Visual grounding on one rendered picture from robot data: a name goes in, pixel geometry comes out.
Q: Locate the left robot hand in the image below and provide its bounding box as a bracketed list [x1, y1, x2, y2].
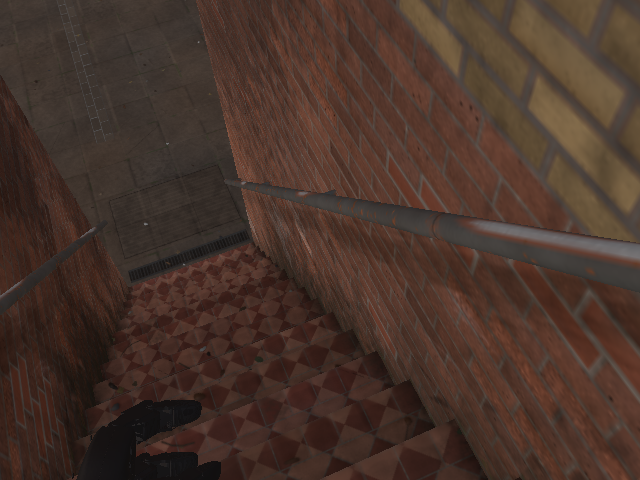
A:
[72, 400, 221, 480]

